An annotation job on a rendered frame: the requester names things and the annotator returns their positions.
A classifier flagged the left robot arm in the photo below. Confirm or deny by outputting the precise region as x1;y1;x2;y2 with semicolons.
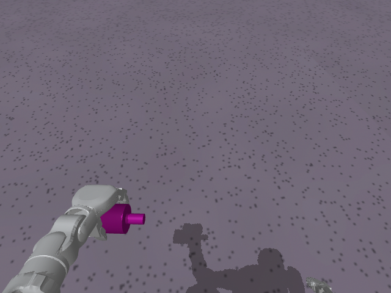
2;205;97;293

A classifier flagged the bottle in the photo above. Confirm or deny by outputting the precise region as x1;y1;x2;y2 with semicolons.
100;204;145;234

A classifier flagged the right robot hand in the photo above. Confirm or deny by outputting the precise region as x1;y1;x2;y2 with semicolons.
306;277;333;293

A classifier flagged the left robot hand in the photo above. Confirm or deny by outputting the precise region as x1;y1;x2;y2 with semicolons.
72;184;129;241

